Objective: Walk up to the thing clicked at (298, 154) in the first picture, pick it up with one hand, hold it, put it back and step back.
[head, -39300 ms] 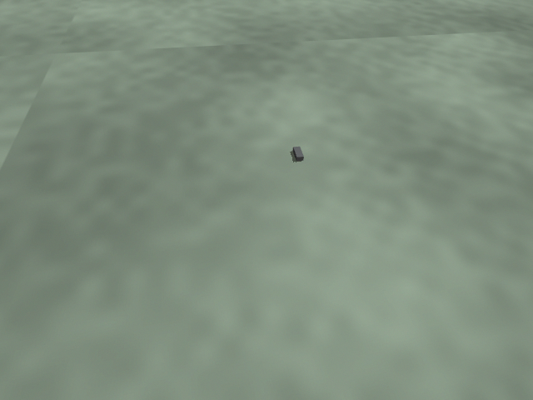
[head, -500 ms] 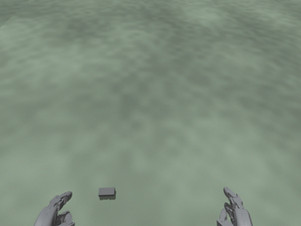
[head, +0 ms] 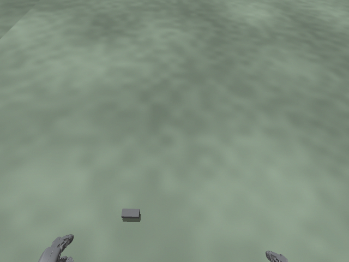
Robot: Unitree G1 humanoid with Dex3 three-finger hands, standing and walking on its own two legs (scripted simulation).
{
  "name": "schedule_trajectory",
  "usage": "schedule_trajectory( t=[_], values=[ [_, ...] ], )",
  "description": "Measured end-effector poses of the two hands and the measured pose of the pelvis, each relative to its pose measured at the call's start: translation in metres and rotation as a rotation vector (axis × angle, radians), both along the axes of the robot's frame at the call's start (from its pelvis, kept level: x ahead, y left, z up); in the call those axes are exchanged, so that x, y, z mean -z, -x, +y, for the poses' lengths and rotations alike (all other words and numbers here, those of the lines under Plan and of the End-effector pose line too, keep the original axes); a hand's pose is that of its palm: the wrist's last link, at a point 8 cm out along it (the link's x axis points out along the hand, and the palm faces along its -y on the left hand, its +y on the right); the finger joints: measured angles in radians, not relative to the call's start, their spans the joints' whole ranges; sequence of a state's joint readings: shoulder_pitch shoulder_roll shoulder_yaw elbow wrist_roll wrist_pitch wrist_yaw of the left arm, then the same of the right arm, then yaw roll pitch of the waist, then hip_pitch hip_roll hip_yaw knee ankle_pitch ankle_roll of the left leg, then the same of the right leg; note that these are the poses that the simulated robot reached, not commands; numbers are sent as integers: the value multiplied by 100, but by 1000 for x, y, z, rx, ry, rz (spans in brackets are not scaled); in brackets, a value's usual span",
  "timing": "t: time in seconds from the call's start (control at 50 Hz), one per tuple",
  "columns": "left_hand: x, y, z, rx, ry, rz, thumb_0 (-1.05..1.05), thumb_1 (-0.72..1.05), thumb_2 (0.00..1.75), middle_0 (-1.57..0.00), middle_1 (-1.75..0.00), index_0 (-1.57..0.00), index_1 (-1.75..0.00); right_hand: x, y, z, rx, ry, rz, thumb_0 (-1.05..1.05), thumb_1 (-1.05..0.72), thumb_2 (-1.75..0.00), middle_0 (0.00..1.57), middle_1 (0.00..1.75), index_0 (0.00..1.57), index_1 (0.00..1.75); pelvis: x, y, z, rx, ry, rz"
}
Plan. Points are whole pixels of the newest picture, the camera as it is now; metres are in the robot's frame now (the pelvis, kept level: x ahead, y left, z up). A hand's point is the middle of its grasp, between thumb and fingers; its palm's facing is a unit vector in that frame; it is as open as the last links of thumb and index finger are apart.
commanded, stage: stand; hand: left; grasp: from above
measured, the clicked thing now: (130, 213) +0.47 +0.21 -0.73
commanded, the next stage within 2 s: none
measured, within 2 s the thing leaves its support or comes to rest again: neither
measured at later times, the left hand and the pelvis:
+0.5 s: hand out of the picture +0.04 +0.24 -0.13, palm faces +0.04 -0.95 -0.31, open 7.4 cm; pelvis +0.00 +0.01 +0.04, yaw +0 degrees
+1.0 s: hand out of the picture +0.05 +0.23 -0.12, palm faces +0.02 -0.95 -0.32, open 7.4 cm; pelvis +0.00 -0.01 +0.04, yaw +0 degrees
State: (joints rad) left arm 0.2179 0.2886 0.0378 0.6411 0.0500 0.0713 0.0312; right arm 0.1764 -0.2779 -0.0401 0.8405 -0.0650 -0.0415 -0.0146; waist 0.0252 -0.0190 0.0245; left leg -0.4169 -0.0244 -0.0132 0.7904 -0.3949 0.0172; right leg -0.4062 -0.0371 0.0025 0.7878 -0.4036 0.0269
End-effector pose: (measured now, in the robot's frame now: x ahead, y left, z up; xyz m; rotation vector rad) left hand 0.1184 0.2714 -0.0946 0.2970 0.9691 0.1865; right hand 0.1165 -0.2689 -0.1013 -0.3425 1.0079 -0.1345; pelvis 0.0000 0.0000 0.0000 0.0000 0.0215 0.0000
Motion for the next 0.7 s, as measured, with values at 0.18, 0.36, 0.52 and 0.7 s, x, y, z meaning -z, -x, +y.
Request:
schedule_trajectory(
  t=[0.18, 0.36, 0.52, 0.7],
  values=[
    [9, 54, 13, -80, 24, 191, 1, 91, 90, -21, -29, -20, -30, -7, 36, 1, 76, 6, 135, 1, -91, -89, 20, 30, 20, 30, -20, -4, 9, 0, 11, -51],
    [7, 84, 14, -113, 42, 288, 0, 90, 90, -21, -30, -20, -30, -10, 50, 13, 105, -21, 193, 1, -91, -89, 20, 30, 20, 30, -32, -3, 13, -2, 7, -85],
    [2, 89, 19, -121, 31, 303, 0, 90, 90, -21, -30, -21, -30, -11, 52, 12, 110, -30, 199, 0, -91, -89, 20, 30, 20, 30, -36, 0, 13, -4, 1, -95],
    [-4, 90, 18, -120, 9, 310, 0, 90, 90, -21, -30, -20, -30, -11, 52, 0, 116, -31, 207, 0, -91, -89, 20, 30, 20, 30, -38, 0, 7, -8, -1, -92]
  ],
)
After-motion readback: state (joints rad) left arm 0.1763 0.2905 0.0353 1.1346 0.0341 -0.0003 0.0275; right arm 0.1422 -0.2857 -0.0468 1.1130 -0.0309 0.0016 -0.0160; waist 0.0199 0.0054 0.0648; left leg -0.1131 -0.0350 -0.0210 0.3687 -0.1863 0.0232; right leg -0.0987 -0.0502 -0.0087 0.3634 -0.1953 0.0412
